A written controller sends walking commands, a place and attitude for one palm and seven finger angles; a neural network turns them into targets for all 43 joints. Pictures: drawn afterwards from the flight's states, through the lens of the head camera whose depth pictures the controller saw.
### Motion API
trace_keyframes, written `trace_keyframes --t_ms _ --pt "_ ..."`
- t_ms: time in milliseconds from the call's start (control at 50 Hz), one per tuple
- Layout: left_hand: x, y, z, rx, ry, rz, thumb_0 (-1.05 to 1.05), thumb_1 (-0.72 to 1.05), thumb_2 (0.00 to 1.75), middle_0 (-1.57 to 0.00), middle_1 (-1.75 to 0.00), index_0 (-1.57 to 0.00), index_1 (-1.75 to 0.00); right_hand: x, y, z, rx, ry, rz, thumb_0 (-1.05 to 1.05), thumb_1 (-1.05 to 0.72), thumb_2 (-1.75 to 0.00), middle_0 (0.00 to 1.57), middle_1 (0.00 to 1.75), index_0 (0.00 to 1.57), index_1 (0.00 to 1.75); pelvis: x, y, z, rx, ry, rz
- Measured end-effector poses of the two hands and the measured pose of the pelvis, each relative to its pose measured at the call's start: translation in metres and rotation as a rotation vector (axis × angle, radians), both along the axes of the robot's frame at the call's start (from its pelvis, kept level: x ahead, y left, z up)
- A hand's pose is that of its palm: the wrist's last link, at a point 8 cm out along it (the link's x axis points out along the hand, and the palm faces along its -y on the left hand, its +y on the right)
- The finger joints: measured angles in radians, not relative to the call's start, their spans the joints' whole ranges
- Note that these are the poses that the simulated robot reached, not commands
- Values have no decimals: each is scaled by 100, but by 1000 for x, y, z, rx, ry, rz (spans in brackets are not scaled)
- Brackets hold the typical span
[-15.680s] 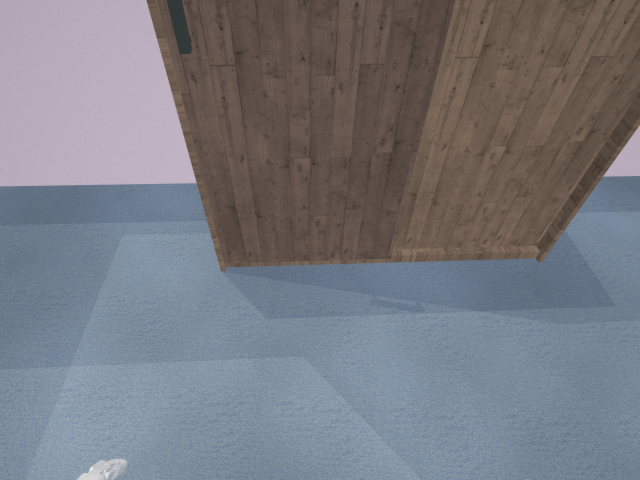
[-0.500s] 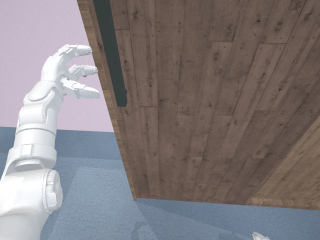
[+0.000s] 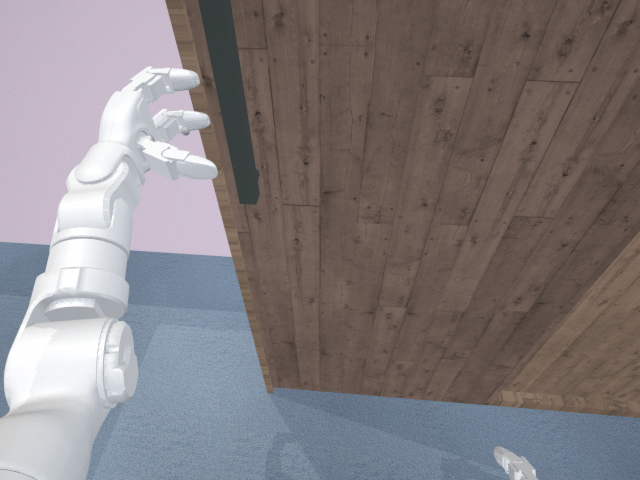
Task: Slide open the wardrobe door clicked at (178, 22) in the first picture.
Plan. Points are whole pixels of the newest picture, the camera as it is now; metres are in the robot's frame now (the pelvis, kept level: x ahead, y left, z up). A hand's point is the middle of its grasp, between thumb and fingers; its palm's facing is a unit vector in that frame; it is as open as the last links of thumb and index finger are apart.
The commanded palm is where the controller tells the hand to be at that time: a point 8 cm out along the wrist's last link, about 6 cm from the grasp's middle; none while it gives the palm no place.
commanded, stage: move the hooked fingers beside the handle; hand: left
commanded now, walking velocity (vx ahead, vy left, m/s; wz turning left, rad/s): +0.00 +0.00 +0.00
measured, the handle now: (237, 96) +0.50 +0.11 +0.25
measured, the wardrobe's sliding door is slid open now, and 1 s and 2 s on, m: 0.00 0.00 0.00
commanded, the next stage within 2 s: feel for the door with the fingertips in 0.60 s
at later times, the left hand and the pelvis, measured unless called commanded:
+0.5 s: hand (183, 129) +0.45 +0.17 +0.23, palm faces -0.04 -1.00 -0.01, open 14.0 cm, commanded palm +0.43 +0.23 +0.23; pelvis +0.01 +0.00 +0.00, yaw -1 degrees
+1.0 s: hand (208, 135) +0.44 +0.14 +0.23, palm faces -0.08 -1.00 +0.00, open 14.0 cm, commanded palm +0.41 +0.20 +0.23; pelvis +0.01 +0.00 +0.00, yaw +0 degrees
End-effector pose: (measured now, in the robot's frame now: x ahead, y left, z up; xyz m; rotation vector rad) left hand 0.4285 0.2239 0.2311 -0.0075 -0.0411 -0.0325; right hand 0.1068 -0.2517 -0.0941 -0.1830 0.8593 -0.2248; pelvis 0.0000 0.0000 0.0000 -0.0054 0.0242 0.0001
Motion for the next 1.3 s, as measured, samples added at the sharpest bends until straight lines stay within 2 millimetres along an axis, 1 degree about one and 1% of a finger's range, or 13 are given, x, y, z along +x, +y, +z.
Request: trace_keyframes --t_ms 140,280,380,480,560,660,740,820,900,1020,1100,1200,1300 --pt "7 4 4 1 17 -7 -1 -50 30 -33 -122 -30 -121 -20 -5 -7 2 56 -35 1 -90 -90 20 30 20 30 3 1 0 0 10 -5" --pt "6 7 -10 -2 42 -7 -1 -50 30 -31 -122 -31 -121 -30 -11 -9 -7 89 -54 1 -90 -90 20 30 20 30 6 1 0 1 13 -10" --pt "4 8 -15 5 27 -1 -1 -50 30 -30 -121 -30 -121 -24 -13 -5 -19 72 -54 1 -90 -90 20 30 20 30 6 0 0 0 9 -11" --pt "4 5 -2 12 -22 -6 -1 -50 30 -30 -121 -30 -121 -11 -11 -2 -18 34 -40 1 -90 -90 20 30 20 30 8 0 0 0 7 -10" --pt "4 0 4 10 -6 -21 -1 -50 30 -30 -121 -30 -121 1 -8 -1 -4 8 -25 1 -90 -90 20 30 20 30 9 1 0 1 8 -6" --pt "1 -2 -6 2 50 -17 -1 -50 30 -30 -120 -30 -121 13 -2 -1 17 -13 -9 1 -90 -90 20 30 20 30 10 0 0 3 9 -5" --pt "-3 0 -12 4 44 6 -1 -50 30 -30 -120 -30 -120 18 0 0 20 -19 3 1 -90 -90 20 30 20 30 9 -1 0 5 4 -5" --pt "-7 -2 -5 16 -10 3 -1 -50 30 -30 -120 -30 -120 20 0 1 14 -18 16 1 -90 -90 20 30 20 30 9 -3 0 4 -3 0" --pt "-6 -12 0 16 -13 -26 -1 -50 30 -30 -120 -29 -121 20 -1 1 10 -11 22 1 -90 -90 20 30 20 30 8 -4 0 2 -5 7" --pt "-5 -31 -1 8 24 -47 -1 -50 30 -30 -120 -30 -121 20 -2 -2 25 -15 14 1 -90 -90 20 30 20 30 7 -3 0 4 -4 3" --pt "-8 -39 -5 -11 18 -45 -1 -50 30 -30 -120 -30 -120 18 -1 -2 34 -18 10 1 -90 -90 20 30 20 30 7 -4 0 7 -10 -3" --pt "-6 -37 -7 -5 28 -7 -1 -50 30 -30 -120 -30 -121 13 -2 -1 28 -8 5 1 -90 -90 20 30 20 30 5 -8 0 7 -15 -5" --pt "-1 -32 -1 18 20 12 -1 -50 30 -30 -120 -30 -121 4 -7 -3 17 14 -6 1 -90 -90 20 30 20 30 3 -9 0 4 -11 -1"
